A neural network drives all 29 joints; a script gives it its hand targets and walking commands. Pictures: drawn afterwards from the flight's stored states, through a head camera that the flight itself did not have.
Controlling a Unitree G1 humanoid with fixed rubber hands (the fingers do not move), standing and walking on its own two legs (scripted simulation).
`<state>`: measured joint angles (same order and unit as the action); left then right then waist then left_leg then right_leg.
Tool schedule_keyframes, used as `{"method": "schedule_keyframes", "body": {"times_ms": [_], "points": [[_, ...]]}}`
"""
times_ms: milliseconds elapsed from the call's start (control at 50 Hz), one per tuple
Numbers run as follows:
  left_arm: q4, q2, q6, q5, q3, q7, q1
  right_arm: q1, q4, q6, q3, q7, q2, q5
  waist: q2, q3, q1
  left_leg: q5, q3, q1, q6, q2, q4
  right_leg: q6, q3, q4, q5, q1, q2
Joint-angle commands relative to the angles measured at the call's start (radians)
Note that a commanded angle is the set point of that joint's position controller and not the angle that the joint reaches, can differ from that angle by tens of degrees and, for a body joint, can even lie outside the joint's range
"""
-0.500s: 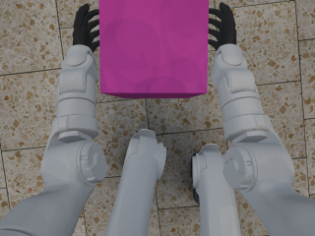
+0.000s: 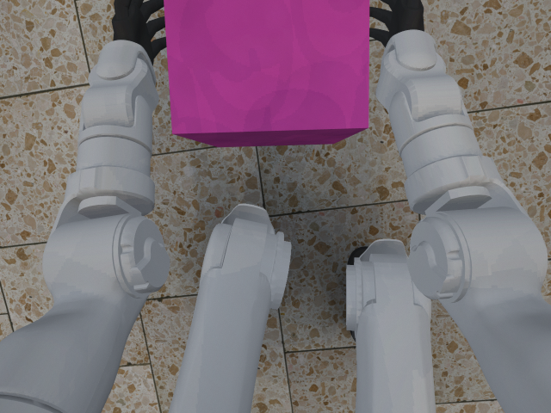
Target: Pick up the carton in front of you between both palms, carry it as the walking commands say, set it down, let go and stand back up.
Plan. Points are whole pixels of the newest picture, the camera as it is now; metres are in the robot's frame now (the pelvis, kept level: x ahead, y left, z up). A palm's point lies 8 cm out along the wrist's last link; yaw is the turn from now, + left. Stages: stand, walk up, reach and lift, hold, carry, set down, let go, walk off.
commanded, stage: set down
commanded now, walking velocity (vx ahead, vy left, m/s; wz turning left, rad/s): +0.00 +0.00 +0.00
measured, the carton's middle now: (271, 67) +0.50 +0.15 -0.24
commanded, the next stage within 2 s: none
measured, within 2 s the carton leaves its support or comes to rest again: rests again in 0.92 s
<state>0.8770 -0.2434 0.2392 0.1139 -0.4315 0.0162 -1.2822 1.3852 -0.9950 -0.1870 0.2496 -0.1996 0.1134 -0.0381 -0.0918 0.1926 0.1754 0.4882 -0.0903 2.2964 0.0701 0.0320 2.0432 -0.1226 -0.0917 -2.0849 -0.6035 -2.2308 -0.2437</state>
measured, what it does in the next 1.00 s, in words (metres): stands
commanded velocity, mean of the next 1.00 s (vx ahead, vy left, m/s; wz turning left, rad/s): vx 0.00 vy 0.00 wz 0.00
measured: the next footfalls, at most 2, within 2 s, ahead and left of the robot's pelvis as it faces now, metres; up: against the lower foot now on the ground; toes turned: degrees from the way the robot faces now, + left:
none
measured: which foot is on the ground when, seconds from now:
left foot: down 0.00-1.00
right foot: down 0.00-1.00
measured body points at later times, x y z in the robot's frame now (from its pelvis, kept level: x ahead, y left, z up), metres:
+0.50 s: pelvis +0.00 -0.01 -0.01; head +0.36 +0.06 +0.25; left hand +0.47 +0.29 -0.19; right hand +0.56 -0.01 -0.19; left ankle +0.12 +0.14 -0.36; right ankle +0.10 -0.13 -0.36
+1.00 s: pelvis +0.00 -0.01 -0.02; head +0.36 +0.06 +0.22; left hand +0.46 +0.32 -0.22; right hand +0.56 -0.02 -0.21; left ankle +0.12 +0.14 -0.36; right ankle +0.10 -0.12 -0.36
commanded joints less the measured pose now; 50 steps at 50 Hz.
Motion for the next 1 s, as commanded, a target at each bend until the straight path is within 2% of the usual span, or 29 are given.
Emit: {"method": "schedule_keyframes", "body": {"times_ms": [0,60,100,120,160,180,200,260,280,340,360,380,400,420,440,480,500,540,560,600,620,700,740,760,800,820,840,900,980], "points": [[-0.033,0.762,-0.036,-0.105,0.31,0.271,-0.518,0.547,0.104,0.038,-0.304,0.24,-0.829,0.055,-0.098,-1.115,0.099,-0.388,0.178,-0.697,-0.035,0.037,-0.132,0.067,0.197,0.168,0.217,0.329,0.006],[-0.033,0.722,-0.039,-0.086,0.298,0.272,-0.571,0.579,0.107,0.044,-0.283,0.238,-0.839,0.07,-0.097,-1.065,0.117,-0.356,0.177,-0.605,-0.037,0.034,-0.125,0.078,0.172,0.166,0.216,0.352,0.009],[-0.028,0.659,-0.047,-0.059,0.257,0.275,-0.549,0.555,0.065,0.029,-0.301,0.232,-0.865,0.059,-0.172,-1.022,0.151,-0.304,0.182,-0.548,-0.058,0.037,-0.131,0.062,0.172,0.161,0.199,0.384,0.008],[-0.024,0.653,-0.045,-0.054,0.268,0.273,-0.554,0.568,0.078,0.034,-0.303,0.241,-0.872,0.071,-0.144,-1.004,0.175,-0.326,0.177,-0.532,-0.064,0.04,-0.133,0.067,0.158,0.16,0.212,0.355,0.01],[-0.027,0.652,-0.047,-0.059,0.274,0.278,-0.57,0.545,0.046,0.036,-0.294,0.241,-0.854,0.051,-0.14,-0.978,0.112,-0.318,0.16,-0.535,-0.064,0.031,-0.131,0.065,0.175,0.147,0.207,0.337,0.003],[0.013,0.663,-0.048,-0.052,0.26,0.279,-0.56,0.541,0.048,0.047,-0.278,0.243,-0.806,0.057,-0.075,-0.972,0.133,-0.33,0.18,-0.548,-0.056,0.024,-0.119,0.081,0.154,0.17,0.2,0.307,0.009],[0.004,0.65,-0.051,-0.047,0.254,0.275,-0.543,0.566,0.064,0.047,-0.292,0.246,-0.822,0.073,-0.108,-0.978,0.163,-0.338,0.183,-0.547,-0.061,0.031,-0.126,0.066,0.164,0.159,0.206,0.324,-0.003],[0.024,0.65,-0.063,-0.055,0.263,0.264,-0.549,0.584,0.047,0.053,-0.303,0.245,-0.787,0.093,-0.066,-0.944,0.161,-0.363,0.179,-0.542,-0.059,0.02,-0.096,0.08,0.143,0.151,0.229,0.304,0.011],[-0.028,0.65,-0.073,-0.073,0.265,0.262,-0.579,0.563,0.048,0.056,-0.312,0.248,-0.806,0.096,-0.135,-0.956,0.151,-0.346,0.168,-0.49,-0.062,0.028,-0.106,0.078,0.149,0.12,0.264,0.385,0.006],[0.009,0.602,-0.08,-0.064,0.263,0.261,-0.572,0.562,0.032,0.065,-0.294,0.233,-0.767,0.078,-0.115,-0.917,0.134,-0.343,0.177,-0.476,-0.051,0.014,-0.094,0.083,0.139,0.152,0.248,0.342,0.01],[-0.011,0.545,-0.084,-0.056,0.254,0.255,-0.559,0.51,0.007,0.057,-0.284,0.237,-0.754,0.076,-0.115,-0.884,0.16,-0.33,0.168,-0.493,-0.059,0.014,-0.097,0.077,0.142,0.137,0.231,0.319,0.014],[0.047,0.571,-0.079,-0.047,0.237,0.255,-0.53,0.494,-0.019,0.062,-0.272,0.236,-0.747,0.058,-0.107,-0.871,0.119,-0.316,0.162,-0.492,-0.057,0.013,-0.094,0.084,0.147,0.144,0.213,0.295,0.01],[0.021,0.541,-0.083,-0.053,0.242,0.251,-0.517,0.527,-0.009,0.059,-0.273,0.244,-0.736,0.083,-0.111,-0.862,0.16,-0.314,0.157,-0.49,-0.07,0.013,-0.105,0.08,0.146,0.121,0.215,0.313,0.016],[0.036,0.583,-0.078,-0.052,0.256,0.257,-0.545,0.507,-0.028,0.064,-0.229,0.247,-0.736,0.045,-0.12,-0.826,0.092,-0.298,0.145,-0.474,-0.07,0.024,-0.11,0.086,0.166,0.129,0.203,0.294,0.006],[0.072,0.554,-0.068,-0.023,0.224,0.256,-0.495,0.52,-0.017,0.064,-0.238,0.248,-0.708,0.057,-0.092,-0.828,0.142,-0.303,0.155,-0.498,-0.057,0.013,-0.101,0.084,0.153,0.134,0.177,0.254,0.016],[0.078,0.555,-0.077,-0.013,0.231,0.251,-0.514,0.519,-0.055,0.064,-0.236,0.255,-0.708,0.058,-0.085,-0.798,0.127,-0.299,0.144,-0.515,-0.07,0.016,-0.108,0.086,0.156,0.131,0.171,0.236,0.011],[0.08,0.515,-0.076,-0.035,0.223,0.249,-0.52,0.474,-0.054,0.064,-0.221,0.254,-0.669,0.035,-0.093,-0.738,0.086,-0.261,0.13,-0.449,-0.063,0.011,-0.095,0.091,0.156,0.121,0.158,0.224,0.024],[0.113,0.481,-0.081,-0.014,0.189,0.242,-0.477,0.498,-0.052,0.059,-0.23,0.253,-0.655,0.044,-0.079,-0.758,0.119,-0.256,0.138,-0.485,-0.07,0.009,-0.095,0.086,0.147,0.131,0.123,0.228,0.025],[0.093,0.516,-0.082,-0.03,0.2,0.245,-0.52,0.483,-0.048,0.069,-0.21,0.25,-0.637,0.023,-0.1,-0.723,0.087,-0.232,0.121,-0.447,-0.067,0.026,-0.111,0.093,0.159,0.109,0.131,0.227,0.023],[0.124,0.472,-0.089,-0.001,0.186,0.241,-0.501,0.483,-0.085,0.069,-0.21,0.242,-0.602,0.02,-0.063,-0.708,0.107,-0.213,0.129,-0.413,-0.069,0.014,-0.095,0.095,0.144,0.127,0.131,0.286,0.024],[0.122,0.427,-0.096,-0.008,0.179,0.237,-0.496,0.466,-0.101,0.066,-0.195,0.254,-0.609,0.02,-0.125,-0.7,0.093,-0.208,0.119,-0.395,-0.079,0.014,-0.092,0.093,0.144,0.108,0.135,0.256,0.035],[0.143,0.407,-0.095,0.011,0.131,0.227,-0.478,0.479,-0.086,0.072,-0.194,0.235,-0.505,0.019,-0.103,-0.675,0.104,-0.162,0.112,-0.365,-0.081,0.021,-0.087,0.087,0.147,0.101,0.082,0.279,0.038],[0.186,0.366,-0.104,0.016,0.118,0.219,-0.465,0.426,-0.098,0.084,-0.18,0.227,-0.495,0.003,-0.126,-0.646,0.061,-0.149,0.112,-0.372,-0.08,0.011,-0.095,0.092,0.147,0.112,0.077,0.293,0.03],[0.189,0.339,-0.12,0.015,0.124,0.209,-0.458,0.456,-0.1,0.084,-0.201,0.227,-0.475,0.031,-0.097,-0.668,0.119,-0.184,0.124,-0.393,-0.076,-0.001,-0.089,0.095,0.123,0.115,0.098,0.302,0.049],[0.213,0.245,-0.133,0.007,0.08,0.18,-0.408,0.425,-0.093,0.094,-0.167,0.2,-0.353,0.01,-0.115,-0.671,0.082,-0.189,0.124,-0.393,-0.063,-0.009,-0.084,0.083,0.142,0.109,0.13,0.34,0.05],[0.231,0.098,-0.15,0.045,0.018,0.147,-0.366,0.397,-0.045,0.099,-0.167,0.177,-0.254,0.034,-0.116,-0.703,0.16,-0.18,0.15,-0.405,-0.065,-0.017,-0.074,0.064,0.118,0.109,0.108,0.362,0.064],[0.263,0.052,-0.163,-0.015,0.053,0.129,-0.336,0.375,-0.079,0.097,-0.166,0.148,-0.156,0.043,-0.086,-0.745,0.095,-0.155,0.138,-0.421,-0.061,-0.022,-0.075,0.067,0.132,0.101,0.101,0.42,0.07],[0.285,-0.283,-0.227,-0.039,-0.018,0.018,-0.258,0.328,-0.085,0.117,-0.148,0.06,0.23,0.059,-0.039,-0.773,0.138,-0.233,0.134,-0.505,-0.037,-0.053,-0.076,0.051,0.115,0.089,0.137,0.404,0.095],[0.251,-0.38,-0.291,-0.162,0.02,-0.024,-0.276,0.316,-0.038,0.128,-0.199,0.055,0.235,0.159,-0.05,-0.827,0.128,-0.348,0.128,-0.556,-0.04,-0.056,-0.071,0.04,0.121,0.07,0.199,0.366,0.119]]}}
